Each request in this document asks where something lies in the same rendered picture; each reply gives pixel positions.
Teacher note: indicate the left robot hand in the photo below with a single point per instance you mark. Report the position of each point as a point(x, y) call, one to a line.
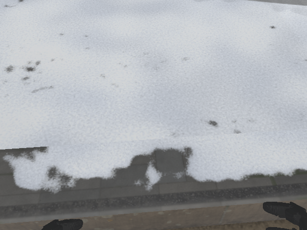
point(66, 224)

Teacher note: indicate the right robot hand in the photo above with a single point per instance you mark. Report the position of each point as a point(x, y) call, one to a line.
point(290, 211)

